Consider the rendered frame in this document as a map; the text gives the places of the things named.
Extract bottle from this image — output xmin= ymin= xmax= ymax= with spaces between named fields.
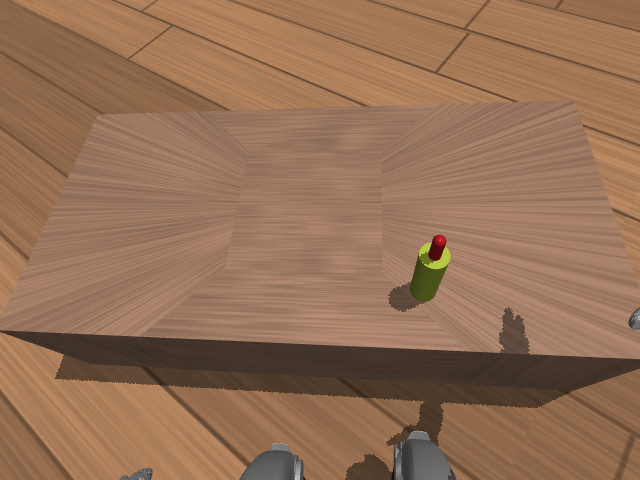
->
xmin=410 ymin=235 xmax=451 ymax=302

